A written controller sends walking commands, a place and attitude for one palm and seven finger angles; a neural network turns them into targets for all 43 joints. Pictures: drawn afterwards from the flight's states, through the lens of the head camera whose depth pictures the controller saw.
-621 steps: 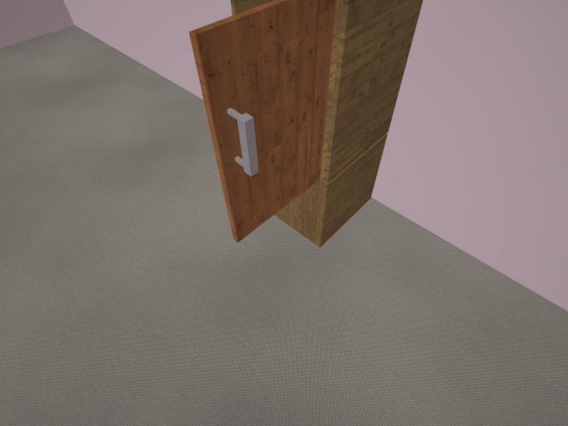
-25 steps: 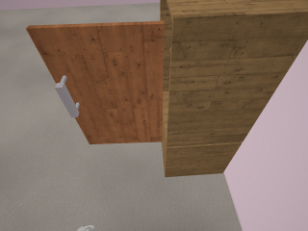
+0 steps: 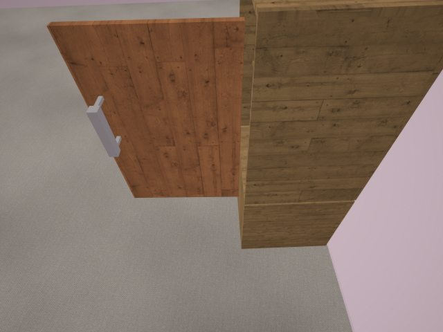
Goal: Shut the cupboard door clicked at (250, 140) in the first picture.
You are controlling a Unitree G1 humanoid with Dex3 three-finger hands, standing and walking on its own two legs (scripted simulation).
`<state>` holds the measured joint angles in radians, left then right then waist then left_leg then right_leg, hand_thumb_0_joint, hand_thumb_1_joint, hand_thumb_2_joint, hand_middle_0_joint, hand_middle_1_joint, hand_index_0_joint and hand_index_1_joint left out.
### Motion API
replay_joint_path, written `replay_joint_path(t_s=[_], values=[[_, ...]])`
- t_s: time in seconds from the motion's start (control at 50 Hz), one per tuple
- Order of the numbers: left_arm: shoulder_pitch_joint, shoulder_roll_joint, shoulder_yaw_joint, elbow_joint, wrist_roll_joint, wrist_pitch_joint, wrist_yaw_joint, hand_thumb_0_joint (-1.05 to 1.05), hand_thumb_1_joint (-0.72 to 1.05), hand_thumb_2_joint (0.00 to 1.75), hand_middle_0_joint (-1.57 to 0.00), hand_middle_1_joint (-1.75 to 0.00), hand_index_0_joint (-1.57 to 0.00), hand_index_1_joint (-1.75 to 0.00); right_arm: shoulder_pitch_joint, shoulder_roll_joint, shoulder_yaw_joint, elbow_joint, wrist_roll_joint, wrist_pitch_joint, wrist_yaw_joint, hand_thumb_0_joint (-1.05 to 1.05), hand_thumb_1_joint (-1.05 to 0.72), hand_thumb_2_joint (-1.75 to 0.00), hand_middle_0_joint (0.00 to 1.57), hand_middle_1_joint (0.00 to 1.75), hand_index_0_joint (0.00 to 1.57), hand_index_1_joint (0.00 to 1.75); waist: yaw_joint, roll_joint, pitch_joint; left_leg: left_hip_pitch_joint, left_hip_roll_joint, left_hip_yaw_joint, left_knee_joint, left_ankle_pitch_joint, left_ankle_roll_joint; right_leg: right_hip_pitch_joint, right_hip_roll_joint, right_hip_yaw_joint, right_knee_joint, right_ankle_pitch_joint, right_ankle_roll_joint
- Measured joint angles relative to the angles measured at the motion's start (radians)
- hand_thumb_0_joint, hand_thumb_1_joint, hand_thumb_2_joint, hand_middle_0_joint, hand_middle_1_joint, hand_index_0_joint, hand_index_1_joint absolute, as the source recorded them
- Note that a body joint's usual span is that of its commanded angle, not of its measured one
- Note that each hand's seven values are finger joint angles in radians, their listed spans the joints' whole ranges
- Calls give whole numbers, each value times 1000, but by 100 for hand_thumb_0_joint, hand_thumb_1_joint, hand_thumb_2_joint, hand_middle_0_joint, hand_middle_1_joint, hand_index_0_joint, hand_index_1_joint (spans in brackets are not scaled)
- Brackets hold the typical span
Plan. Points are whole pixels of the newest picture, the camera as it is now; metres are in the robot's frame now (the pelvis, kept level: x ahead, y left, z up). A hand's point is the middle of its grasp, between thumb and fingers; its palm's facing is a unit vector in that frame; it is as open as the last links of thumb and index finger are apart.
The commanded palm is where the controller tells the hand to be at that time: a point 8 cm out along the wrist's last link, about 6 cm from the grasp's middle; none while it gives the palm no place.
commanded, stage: come to a stop and stand still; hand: left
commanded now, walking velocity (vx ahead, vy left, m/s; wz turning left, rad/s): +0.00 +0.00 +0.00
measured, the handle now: (107, 127) +0.55 +0.32 +0.04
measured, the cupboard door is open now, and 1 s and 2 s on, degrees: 88 88 88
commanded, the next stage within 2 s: look again from close up in 0.58 s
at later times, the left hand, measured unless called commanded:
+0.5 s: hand out of the picture +0.00 +0.16 -0.14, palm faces +0.02 -0.97 -0.25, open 7.3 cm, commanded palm none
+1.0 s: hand out of the picture +0.01 +0.16 -0.15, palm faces +0.03 -0.97 -0.22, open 7.3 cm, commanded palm none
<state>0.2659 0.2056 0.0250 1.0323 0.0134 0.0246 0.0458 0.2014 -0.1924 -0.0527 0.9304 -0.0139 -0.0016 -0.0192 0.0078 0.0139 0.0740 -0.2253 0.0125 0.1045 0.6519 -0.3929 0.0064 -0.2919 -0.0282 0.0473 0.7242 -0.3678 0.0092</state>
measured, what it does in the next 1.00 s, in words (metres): stands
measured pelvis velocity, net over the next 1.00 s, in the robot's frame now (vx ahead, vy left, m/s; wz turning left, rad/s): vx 0.00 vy -0.02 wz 0.01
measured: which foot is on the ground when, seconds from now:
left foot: down 0.00-1.00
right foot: down 0.00-1.00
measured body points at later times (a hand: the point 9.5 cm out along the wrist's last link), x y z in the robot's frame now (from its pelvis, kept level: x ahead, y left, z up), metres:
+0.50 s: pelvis -0.02 -0.03 +0.02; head -0.01 -0.06 +0.47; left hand +0.00 +0.21 -0.12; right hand -0.08 -0.25 -0.15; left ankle -0.03 +0.11 -0.72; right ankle -0.01 -0.13 -0.72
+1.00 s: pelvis +0.00 -0.02 +0.02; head +0.02 -0.04 +0.47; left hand +0.01 +0.21 -0.13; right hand +0.02 -0.24 -0.15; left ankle -0.03 +0.11 -0.72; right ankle -0.01 -0.13 -0.72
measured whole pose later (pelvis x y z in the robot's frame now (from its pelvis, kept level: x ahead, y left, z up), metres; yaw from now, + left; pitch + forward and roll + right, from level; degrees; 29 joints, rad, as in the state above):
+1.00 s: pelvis +0.00 -0.02 +0.02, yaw +1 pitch -1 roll +1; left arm 0.25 0.15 0.00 1.12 0.01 -0.01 0.02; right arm 0.25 -0.16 -0.01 1.12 -0.02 -0.03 -0.03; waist 0.00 0.02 0.04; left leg -0.15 0.05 0.08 0.45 -0.28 -0.03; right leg -0.20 0.01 0.02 0.51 -0.30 -0.02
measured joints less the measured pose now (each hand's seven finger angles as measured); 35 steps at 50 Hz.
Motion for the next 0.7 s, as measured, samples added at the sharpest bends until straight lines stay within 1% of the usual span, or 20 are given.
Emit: replay_joint_path(t_s=[0.06,0.14,0.24,0.36,0.48,0.58,0.7], values=[[13,-16,-11,5,1,3,-4,1,91,90,-19,-30,-20,-30,-7,-2,12,6,-2,6,1,0,-91,-90,20,30,20,30,10,32,-8,17,12,5,-23,18,-6,20,12,3,-29,-16,-3],[26,-39,-30,8,2,-10,-16,1,91,90,-19,-30,-20,-30,-5,3,19,26,1,14,6,0,-91,-90,20,30,20,30,-2,48,-30,26,13,-5,-81,65,-16,27,14,-8,-77,27,-12],[18,-66,-39,10,3,-10,-24,1,91,90,-20,-30,-20,-30,38,-9,22,62,-5,7,12,0,-93,-90,20,30,20,30,-11,52,-49,30,16,-12,-140,112,-21,32,19,-17,-131,67,-19],[5,-60,-30,19,0,-18,-26,1,92,90,-20,-30,-20,-30,117,-8,32,126,-9,5,11,0,-92,-90,20,30,20,30,-20,45,-51,31,25,-21,-180,140,-29,37,28,-26,-176,96,-28],[-11,-55,-26,39,-4,-27,-26,1,92,90,-20,-30,-20,-30,175,6,42,186,-9,2,8,0,-91,-90,19,30,20,30,-30,38,-39,35,29,-27,-198,148,-36,44,33,-33,-197,103,-33],[-20,-53,-24,60,-6,-33,-23,1,92,90,-20,-30,-20,-30,188,26,50,216,-6,-6,4,0,-91,-90,19,30,20,30,-34,29,-30,43,31,-28,-207,146,-39,53,35,-35,-207,101,-35],[-26,-52,-24,78,-5,-36,-19,1,92,90,-20,-30,-20,-30,163,47,53,223,-4,-14,1,0,-91,-90,20,30,20,30,-30,19,-24,54,34,-27,-207,136,-41,64,39,-33,-209,93,-36]])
